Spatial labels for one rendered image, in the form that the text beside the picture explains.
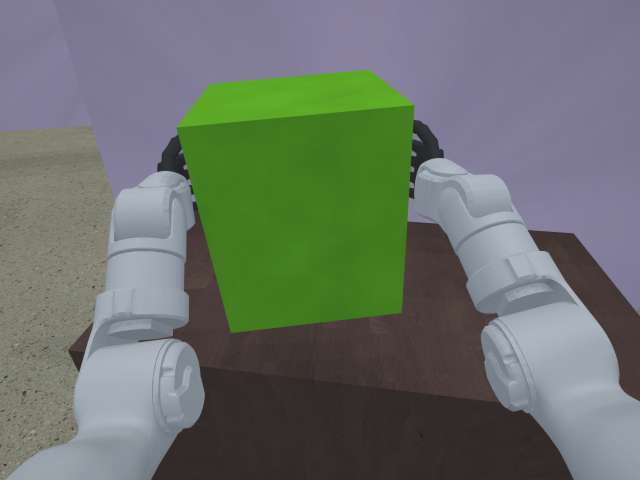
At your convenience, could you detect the left robot upper arm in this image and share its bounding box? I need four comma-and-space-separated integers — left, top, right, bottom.
5, 338, 205, 480

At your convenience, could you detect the left robot hand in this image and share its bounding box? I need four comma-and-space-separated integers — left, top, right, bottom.
157, 134, 198, 211

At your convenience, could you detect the pedestal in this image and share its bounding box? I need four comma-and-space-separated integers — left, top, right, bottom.
68, 210, 640, 480

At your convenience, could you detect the robot right forearm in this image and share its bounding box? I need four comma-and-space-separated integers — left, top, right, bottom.
414, 158, 619, 382

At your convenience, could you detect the right robot hand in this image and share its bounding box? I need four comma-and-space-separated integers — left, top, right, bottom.
409, 120, 444, 199

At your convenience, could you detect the carton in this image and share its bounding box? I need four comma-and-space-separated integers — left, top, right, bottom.
176, 70, 414, 333

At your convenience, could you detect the robot left forearm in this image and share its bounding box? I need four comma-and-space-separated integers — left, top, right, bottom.
74, 171, 195, 426

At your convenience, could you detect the right robot upper arm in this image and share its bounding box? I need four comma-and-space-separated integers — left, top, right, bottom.
481, 300, 640, 480

